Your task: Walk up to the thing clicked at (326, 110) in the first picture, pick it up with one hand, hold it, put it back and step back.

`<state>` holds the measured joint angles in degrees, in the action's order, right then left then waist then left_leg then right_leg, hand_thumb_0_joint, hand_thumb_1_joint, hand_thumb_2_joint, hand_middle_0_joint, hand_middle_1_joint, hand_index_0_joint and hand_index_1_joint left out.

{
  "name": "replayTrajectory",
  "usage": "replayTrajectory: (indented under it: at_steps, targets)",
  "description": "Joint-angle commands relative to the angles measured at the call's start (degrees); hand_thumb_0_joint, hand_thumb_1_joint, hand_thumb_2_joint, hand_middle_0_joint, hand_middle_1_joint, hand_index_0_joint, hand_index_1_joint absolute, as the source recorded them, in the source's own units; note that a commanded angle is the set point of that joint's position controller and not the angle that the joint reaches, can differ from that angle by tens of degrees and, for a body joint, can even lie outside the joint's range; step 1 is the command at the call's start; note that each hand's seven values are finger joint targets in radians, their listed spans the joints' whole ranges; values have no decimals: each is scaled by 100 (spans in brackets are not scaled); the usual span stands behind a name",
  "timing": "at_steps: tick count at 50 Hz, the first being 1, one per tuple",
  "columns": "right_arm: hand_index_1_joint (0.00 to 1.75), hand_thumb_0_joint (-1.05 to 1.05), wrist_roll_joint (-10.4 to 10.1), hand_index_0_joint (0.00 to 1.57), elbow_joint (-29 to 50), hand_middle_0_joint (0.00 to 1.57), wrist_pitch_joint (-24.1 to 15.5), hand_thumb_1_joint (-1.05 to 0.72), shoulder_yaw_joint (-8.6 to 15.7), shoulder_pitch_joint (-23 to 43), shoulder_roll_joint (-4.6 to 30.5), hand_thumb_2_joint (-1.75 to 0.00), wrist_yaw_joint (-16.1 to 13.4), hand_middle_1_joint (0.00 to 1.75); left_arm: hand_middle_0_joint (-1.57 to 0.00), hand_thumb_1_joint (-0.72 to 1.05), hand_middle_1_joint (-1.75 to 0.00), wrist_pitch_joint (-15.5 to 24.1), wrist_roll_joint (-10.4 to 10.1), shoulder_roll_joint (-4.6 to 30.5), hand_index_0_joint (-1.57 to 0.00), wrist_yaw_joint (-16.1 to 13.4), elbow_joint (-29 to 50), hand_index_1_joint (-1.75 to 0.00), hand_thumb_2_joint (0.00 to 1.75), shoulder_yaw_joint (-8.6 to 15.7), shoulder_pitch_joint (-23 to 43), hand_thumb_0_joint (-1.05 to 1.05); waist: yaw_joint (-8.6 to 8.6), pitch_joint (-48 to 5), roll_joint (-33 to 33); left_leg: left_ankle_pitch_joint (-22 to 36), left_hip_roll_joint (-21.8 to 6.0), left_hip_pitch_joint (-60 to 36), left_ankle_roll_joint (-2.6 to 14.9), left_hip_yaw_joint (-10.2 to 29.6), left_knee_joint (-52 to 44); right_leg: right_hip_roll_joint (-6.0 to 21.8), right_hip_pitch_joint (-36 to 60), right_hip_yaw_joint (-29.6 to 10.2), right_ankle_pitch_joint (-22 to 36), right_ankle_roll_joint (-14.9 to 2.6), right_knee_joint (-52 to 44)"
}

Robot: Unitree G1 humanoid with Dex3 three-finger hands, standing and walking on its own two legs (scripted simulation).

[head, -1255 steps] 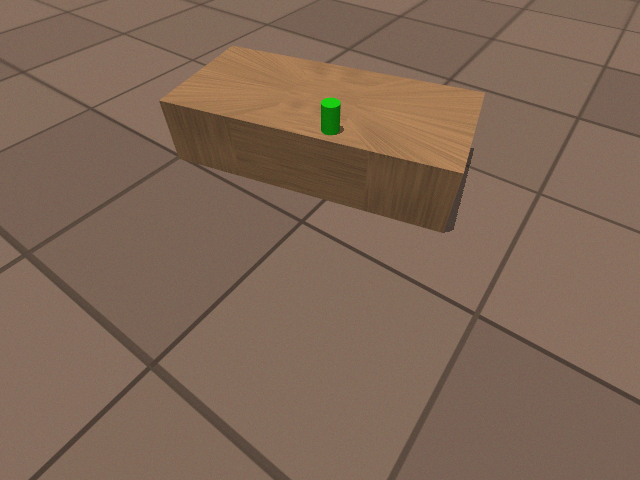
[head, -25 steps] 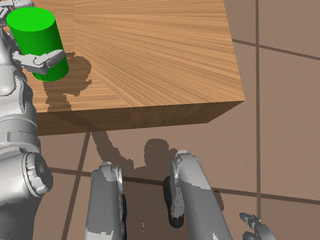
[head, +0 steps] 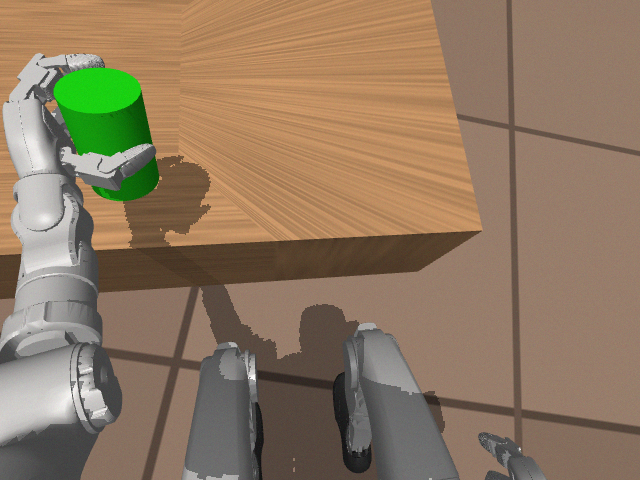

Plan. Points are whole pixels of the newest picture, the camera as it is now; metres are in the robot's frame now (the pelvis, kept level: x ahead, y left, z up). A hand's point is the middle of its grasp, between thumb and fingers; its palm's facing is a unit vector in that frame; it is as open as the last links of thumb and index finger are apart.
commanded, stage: lift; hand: left
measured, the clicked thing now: (113, 138) +0.51 +0.21 -0.01
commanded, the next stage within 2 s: hold in 1.48 s
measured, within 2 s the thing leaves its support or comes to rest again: neither
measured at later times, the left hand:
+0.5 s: hand (49, 134) +0.43 +0.20 +0.13, palm faces +0.22 -0.97 -0.02, open 11.7 cm
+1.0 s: hand (10, 101) +0.41 +0.19 +0.19, palm faces +0.20 -0.98 -0.03, open 11.7 cm
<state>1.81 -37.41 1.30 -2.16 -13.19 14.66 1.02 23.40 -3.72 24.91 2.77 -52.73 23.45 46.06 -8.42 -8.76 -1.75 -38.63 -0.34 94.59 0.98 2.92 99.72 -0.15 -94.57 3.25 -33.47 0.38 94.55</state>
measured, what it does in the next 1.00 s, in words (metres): rises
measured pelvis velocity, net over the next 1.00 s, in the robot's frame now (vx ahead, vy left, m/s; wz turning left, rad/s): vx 0.04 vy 0.00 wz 0.05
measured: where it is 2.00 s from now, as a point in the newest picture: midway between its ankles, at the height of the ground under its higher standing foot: (302, 453)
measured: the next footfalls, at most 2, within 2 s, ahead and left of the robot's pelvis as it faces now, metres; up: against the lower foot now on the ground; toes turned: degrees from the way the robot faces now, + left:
none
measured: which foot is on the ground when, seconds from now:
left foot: down 0.00-1.00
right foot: down 0.00-1.00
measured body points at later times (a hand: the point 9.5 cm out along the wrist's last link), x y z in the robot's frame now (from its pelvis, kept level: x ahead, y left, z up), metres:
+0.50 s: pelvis +0.02 +0.00 +0.10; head +0.13 +0.02 +0.54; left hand +0.41 +0.25 +0.13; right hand +0.14 -0.26 -0.02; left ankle +0.05 +0.11 -0.51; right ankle +0.08 -0.13 -0.51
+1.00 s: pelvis +0.04 +0.00 +0.16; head +0.12 +0.01 +0.60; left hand +0.39 +0.24 +0.20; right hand +0.18 -0.24 +0.04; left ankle +0.05 +0.11 -0.51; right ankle +0.08 -0.13 -0.51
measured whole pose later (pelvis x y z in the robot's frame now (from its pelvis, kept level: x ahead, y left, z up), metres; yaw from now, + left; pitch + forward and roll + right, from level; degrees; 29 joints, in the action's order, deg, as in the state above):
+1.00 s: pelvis +0.04 +0.00 +0.16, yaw +3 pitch +14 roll -2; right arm 0.1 -37.6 -1.3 -0.4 -13.1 12.5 -0.9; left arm 21.1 -7.5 11.7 -1.5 -30.4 9.8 15.5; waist -2.5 -5.5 -1.0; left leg -29.6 -0.4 47.3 0.4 2.0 62.5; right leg -0.3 -47.6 2.3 -25.7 0.1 58.8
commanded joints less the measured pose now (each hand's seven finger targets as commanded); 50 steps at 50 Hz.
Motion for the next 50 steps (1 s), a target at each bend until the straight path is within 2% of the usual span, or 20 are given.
replayTrajectory:
  at_steps: [1,2,5,6,8,12,14,16,18,19,20,21,23,27,32,33,36,39,41,50]
  targets:
    - [30,0,-72,20,322,20,-137,-92,451,-895,1080,-90,-132,30,-124,13,-138,411,-211,1084,-127,-42,1855,-136,120,-96,2178,0,54,-4072,-1045,2136,-71,-3394,-46,282,-1789,-87,2483,7,1572,-347,-1234]
    - [30,0,-81,20,274,20,-136,-92,477,-956,1085,-90,-142,30,-123,13,-138,386,-214,1117,-126,-63,1834,-137,121,1,1971,0,86,-3966,-898,2204,-73,-3327,-18,257,-1803,-94,2604,6,1655,-326,-1330]
    - [30,0,-102,20,123,20,-166,-91,490,-910,1028,-90,-142,30,-124,15,-139,324,-261,847,-128,-84,1737,-138,122,-125,1371,0,149,-3457,-723,2009,-70,-3300,-16,232,-2021,-103,2785,3,1535,-315,-1567]
    - [30,0,-121,20,329,20,-199,-91,496,-787,1010,-90,-149,30,-124,16,-140,339,-309,682,-128,-72,1959,-138,122,-187,1416,0,110,-3513,-648,2137,-71,-3353,-8,215,-2061,-91,2925,-2,1695,-305,-1652]
    - [30,0,-147,20,277,20,-215,-91,527,-785,983,-90,-169,30,-126,15,-141,327,-288,802,-130,-129,2201,-139,122,-199,1426,0,173,-3505,-744,1954,-66,-3612,-25,208,-2261,-85,3092,-35,1574,-307,-1846]
    - [30,0,-185,20,313,20,-249,-90,541,-612,928,-90,-188,30,-125,19,-140,331,-325,559,-129,-214,2250,-139,125,-247,700,0,315,-3075,-421,1805,-41,-3674,-11,155,-2591,-103,3557,-60,1519,-288,-2217]
    - [30,0,-188,20,339,20,-269,-91,568,-595,903,-90,-182,30,-126,17,-142,357,-396,214,-130,-222,2623,-140,125,-508,667,0,245,-3021,-530,1820,-48,-3972,-38,172,-2793,-94,3637,-57,1542,-283,-2388]
    - [30,0,-212,20,346,20,-303,-91,555,-512,888,-90,-194,30,-127,16,-141,331,-406,197,-130,-240,2716,-140,125,-548,346,0,373,-2911,-588,1842,-57,-4267,-74,208,-3004,-89,3727,-47,1518,-288,-2511]
    - [30,0,-218,20,358,20,-313,-91,558,-462,860,-90,-228,30,-127,16,-141,327,-362,308,-130,-293,2897,-140,125,-528,302,0,340,-2771,-446,1729,-29,-4243,-26,114,-3110,-97,4090,-100,1555,-254,-2760]
    - [30,0,-226,20,347,20,-318,-91,563,-445,841,-90,-242,30,-127,15,-142,323,-363,275,-130,-329,2993,-140,125,-525,143,0,369,-2737,-417,1745,-30,-4357,-24,93,-3201,-93,4228,-118,1596,-242,-2859]
    - [30,0,-231,20,393,20,-334,-91,538,-414,790,-90,-239,30,-127,12,-141,311,-380,65,-130,-341,3080,-141,126,-729,140,0,307,-2700,-346,1665,-7,-4306,-8,64,-3251,-92,4377,-136,1575,-228,-2957]
    - [30,0,-235,20,374,20,-348,-91,568,-404,834,-90,-262,30,-126,11,-140,301,-436,24,-129,-360,3090,-140,125,-644,24,0,331,-2615,-371,1774,-21,-4461,-18,83,-3340,-82,4347,-131,1661,-231,-3011]
    - [30,0,-247,20,429,20,-384,-91,567,-305,803,-90,-269,30,-126,11,-141,260,-453,-173,-129,-393,2954,-140,125,-782,-224,0,338,-2319,-166,1586,4,-4445,8,53,-3480,-89,4508,-145,1532,-205,-3225]
    - [30,0,-224,20,387,20,-417,-92,559,-245,760,-90,-275,30,-126,10,-139,324,-403,-142,-128,-386,3237,-138,123,-898,-285,0,395,-2056,-260,1449,2,-4693,-6,53,-3808,-70,4662,-157,1404,-194,-3481]
    - [30,0,-215,20,485,20,-450,-92,543,-208,739,-90,-269,30,-126,9,-139,334,-441,-354,-128,-408,3373,-139,123,-1051,-745,0,491,-2162,-222,1935,11,-5193,-37,19,-4042,-82,5112,-104,1815,-192,-3681]
    - [30,0,-207,20,487,20,-447,-92,544,-186,732,-90,-268,30,-127,7,-139,343,-426,-194,-129,-434,3400,-139,123,-891,-753,0,523,-2095,-212,1861,27,-5142,-23,1,-4090,-84,5189,-110,1771,-181,-3746]
    - [30,0,-204,20,541,20,-456,-92,533,-178,692,-90,-268,30,-127,8,-141,314,-417,-393,-129,-460,3597,-140,124,-1089,-830,0,507,-2118,-189,2014,33,-5322,-27,-25,-4247,-75,5479,-142,1954,-174,-3882]
    - [30,0,-194,20,525,20,-454,-92,504,-213,661,-90,-292,30,-126,8,-140,296,-419,-357,-128,-508,3626,-140,125,-1027,-1065,0,515,-2146,-162,2433,29,-5502,-32,-49,-4286,-81,5721,-140,2318,-172,-3953]
    - [30,0,-191,20,536,20,-456,-92,513,-239,664,-90,-291,30,-125,8,-140,279,-416,-464,-127,-510,3740,-139,125,-1142,-1083,0,523,-2097,-133,2784,13,-5698,-50,-25,-4357,-90,5748,-113,2551,-184,-3976]
    - [30,0,-200,20,595,20,-443,-91,528,-169,627,-90,-266,30,-126,10,-142,209,-448,-577,-128,-414,3797,-141,126,-1253,-1406,0,589,-1679,-147,2740,-3,-6039,-91,-30,-4811,-99,6066,-83,2448,-195,-4354]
